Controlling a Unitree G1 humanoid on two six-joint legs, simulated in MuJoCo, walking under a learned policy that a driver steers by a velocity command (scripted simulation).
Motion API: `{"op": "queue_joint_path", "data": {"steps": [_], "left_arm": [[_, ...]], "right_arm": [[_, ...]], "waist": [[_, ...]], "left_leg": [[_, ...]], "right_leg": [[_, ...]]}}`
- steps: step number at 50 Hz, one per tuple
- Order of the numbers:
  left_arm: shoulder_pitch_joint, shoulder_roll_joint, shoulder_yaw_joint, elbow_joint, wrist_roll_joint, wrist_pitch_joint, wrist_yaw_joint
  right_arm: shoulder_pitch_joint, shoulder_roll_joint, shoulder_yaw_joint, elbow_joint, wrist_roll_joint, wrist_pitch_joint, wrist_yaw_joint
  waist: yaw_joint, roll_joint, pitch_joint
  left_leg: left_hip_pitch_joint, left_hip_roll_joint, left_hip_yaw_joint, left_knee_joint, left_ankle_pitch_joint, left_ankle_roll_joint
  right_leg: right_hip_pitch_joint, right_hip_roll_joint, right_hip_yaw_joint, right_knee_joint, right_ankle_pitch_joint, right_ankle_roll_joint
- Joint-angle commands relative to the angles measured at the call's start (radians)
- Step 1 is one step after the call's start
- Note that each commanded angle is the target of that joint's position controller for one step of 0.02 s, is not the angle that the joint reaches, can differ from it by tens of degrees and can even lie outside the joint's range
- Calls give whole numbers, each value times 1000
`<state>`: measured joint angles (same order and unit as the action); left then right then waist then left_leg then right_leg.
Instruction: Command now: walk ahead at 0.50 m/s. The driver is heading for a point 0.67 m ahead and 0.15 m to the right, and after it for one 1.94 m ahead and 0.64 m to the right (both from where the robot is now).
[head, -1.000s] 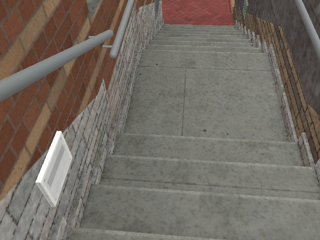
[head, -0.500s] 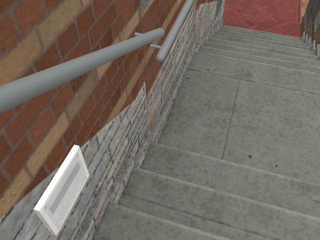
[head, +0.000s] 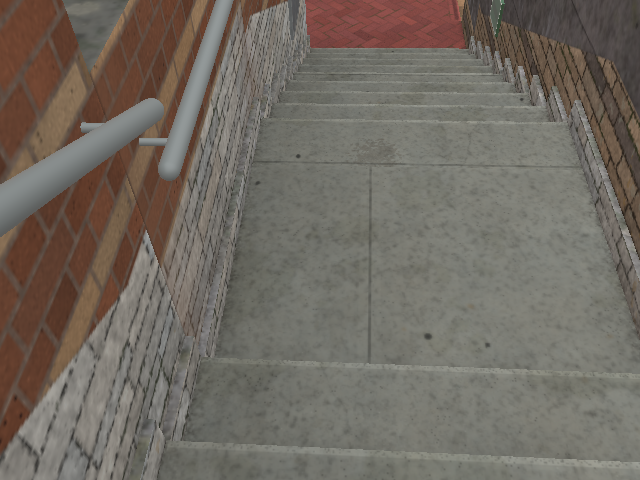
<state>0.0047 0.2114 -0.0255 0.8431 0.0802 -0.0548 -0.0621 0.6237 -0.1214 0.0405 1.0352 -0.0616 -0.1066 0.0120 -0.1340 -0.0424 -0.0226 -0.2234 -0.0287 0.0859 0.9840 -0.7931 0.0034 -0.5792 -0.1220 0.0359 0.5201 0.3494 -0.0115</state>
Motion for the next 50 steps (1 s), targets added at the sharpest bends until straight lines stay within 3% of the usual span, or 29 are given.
{"op": "queue_joint_path", "data": {"steps": [1,2,3,4,5,6,7,9,11,13,16,20,23,26,28,30,31,32,33,35,36,37,38,40,42,44,46,48,50], "left_arm": [[-65,73,11,-24,-5,-14,4],[20,110,34,5,-36,-24,13],[298,201,81,77,-64,-48,22],[581,256,101,142,-54,-62,3],[727,286,117,171,-20,-51,-14],[759,272,138,181,16,-43,4],[698,267,143,190,4,-45,7],[446,108,85,152,12,-40,-1],[244,-28,34,117,-12,-76,33],[203,5,34,98,-35,-117,57],[376,67,38,141,-1,-118,55],[666,-60,-14,222,-23,-96,85],[513,25,-11,165,4,-76,33],[553,107,17,175,-15,-82,31],[602,130,39,208,-24,-64,54],[655,140,51,276,32,-40,-8],[942,-68,15,341,18,-40,-43],[828,0,33,269,-19,-44,-57],[557,39,34,140,-45,-39,-51],[353,-25,5,54,-54,-61,9],[371,-14,8,46,-47,-60,25],[403,-54,-7,46,-26,-59,40],[447,-46,2,66,-5,-46,31],[424,28,37,94,-16,-36,17],[407,19,44,81,-21,-39,-10],[461,19,56,94,7,-34,-21],[227,52,75,11,11,-30,17],[45,-7,64,-71,12,-14,25],[-46,-62,47,-104,21,-19,27]], "right_arm": [[120,-112,-26,39,-17,25,-5],[58,-156,-39,34,-26,38,9],[27,-190,-48,43,-59,39,46],[210,-52,-21,100,-65,29,92],[155,-70,-17,33,-13,21,118],[-113,-128,-36,-75,10,8,125],[-254,-149,-51,-135,21,-3,107],[-128,-107,-51,-94,1,-2,71],[-132,6,-27,-110,-61,27,61],[-200,-26,-42,-114,-64,32,72],[-233,-71,-49,-118,-74,34,101],[-538,-94,-28,-174,-86,12,79],[-558,-136,-22,-211,-82,30,79],[-629,-179,-10,-266,-37,39,67],[-673,-164,10,-308,-32,14,59],[-257,-310,-76,-175,-20,-8,45],[-59,-370,-101,-119,-59,10,61],[74,-354,-102,-92,-51,34,92],[89,-327,-106,-65,-44,34,88],[-127,-211,-72,-108,-38,13,72],[-193,-177,-62,-116,-46,4,71],[-296,-50,-25,-151,-44,-26,48],[-322,-43,-24,-159,-34,-32,38],[-231,-127,-51,-131,-16,-35,21],[-288,-175,-70,-150,-36,-36,21],[-353,-168,-67,-179,-61,-42,25],[-192,-85,-49,-87,-6,-48,-10],[53,-72,-63,4,16,-22,-66],[114,-34,-57,13,5,-6,-87]], "waist": [[-26,66,174],[31,41,118],[169,-1,23],[211,-159,-281],[305,-313,-432],[386,-176,-258],[356,-85,-88],[154,58,60],[53,64,135],[83,101,78],[99,59,39],[276,66,73],[201,5,93],[244,35,159],[295,-8,134],[111,79,5],[166,291,-290],[76,269,-391],[-13,213,-299],[58,-10,-29],[128,-13,14],[191,6,40],[207,40,84],[157,35,16],[196,34,3],[246,55,-17],[122,131,26],[16,77,71],[-34,81,74]], "left_leg": [[22,253,-336,-123,433,197],[3,228,-314,-35,541,186],[-160,162,-216,202,694,120],[-492,63,-101,612,462,26],[-763,-7,-26,1143,-108,-27],[-1060,8,-82,1214,-60,-9],[-1162,50,-77,1118,75,18],[-873,151,-210,909,453,97],[-714,221,-233,562,700,144],[-496,195,-150,208,932,121],[-537,158,-147,204,1031,80],[-1118,234,-268,-170,1235,13],[-343,133,-39,-225,1254,30],[-326,110,-61,-387,1054,-16],[-234,61,-39,-558,926,0],[239,89,26,-635,1219,126],[732,291,-140,-224,1858,337],[865,433,-340,-242,1797,430],[792,472,-459,-417,1325,413],[314,445,-360,-583,835,329],[76,465,-325,-623,838,351],[-103,421,-287,-696,813,316],[-174,385,-235,-715,804,320],[-149,326,-126,-738,814,311],[-202,309,-39,-680,1031,292],[-303,296,39,-578,1130,250],[171,395,-115,-479,815,236],[418,477,-215,-390,852,253],[326,448,-153,-341,838,201]], "right_leg": [[25,-31,8,-192,-39,-3],[181,9,-67,-192,-38,-10],[560,45,-135,-116,66,-64],[1178,-89,-48,231,559,-273],[1422,-282,177,222,579,-432],[1330,-261,284,114,266,-361],[1082,-255,309,15,-228,-329],[440,-263,277,-106,-562,-300],[56,-199,216,-221,-656,-294],[-94,-94,68,-203,-651,-302],[10,-87,88,-15,-510,-299],[582,-155,310,193,-634,-328],[-129,-4,117,157,-879,-277],[57,-72,188,248,-831,-270],[245,-61,207,362,-644,-224],[193,12,74,843,-475,-109],[-111,111,-20,1331,-1028,-7],[-351,125,-41,1627,-1160,30],[-561,113,-39,1606,-1116,30],[-555,17,28,1315,-813,-10],[-429,-14,43,1254,-752,-31],[-314,-66,105,983,-586,-78],[-273,-58,76,860,-546,-86],[-162,-36,40,591,-385,-33],[-13,1,-28,505,-350,-35],[150,31,-53,592,-306,-30],[-317,-93,134,310,-145,-12],[-560,-84,64,199,-237,-2],[-487,-96,-34,127,-208,-14]]}}
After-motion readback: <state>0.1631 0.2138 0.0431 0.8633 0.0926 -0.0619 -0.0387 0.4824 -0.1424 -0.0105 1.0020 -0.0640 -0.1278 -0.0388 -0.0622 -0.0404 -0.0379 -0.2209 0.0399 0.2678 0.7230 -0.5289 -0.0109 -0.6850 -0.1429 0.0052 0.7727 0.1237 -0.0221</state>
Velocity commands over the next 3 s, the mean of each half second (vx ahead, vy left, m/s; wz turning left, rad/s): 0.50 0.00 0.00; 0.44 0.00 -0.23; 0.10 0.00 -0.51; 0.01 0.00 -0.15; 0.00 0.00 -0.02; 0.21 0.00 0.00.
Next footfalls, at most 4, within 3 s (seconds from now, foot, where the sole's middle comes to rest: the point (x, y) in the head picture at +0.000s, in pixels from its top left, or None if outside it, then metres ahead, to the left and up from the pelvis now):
0.06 right None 0.20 -0.14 -0.84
0.60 left None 0.52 0.09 -0.99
1.18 right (408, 417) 0.78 -0.29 -1.14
1.64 left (325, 407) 0.84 -0.06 -1.14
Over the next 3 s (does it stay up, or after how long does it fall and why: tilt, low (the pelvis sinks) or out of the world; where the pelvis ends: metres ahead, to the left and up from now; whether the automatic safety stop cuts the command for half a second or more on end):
stays up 0.89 -0.24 -0.39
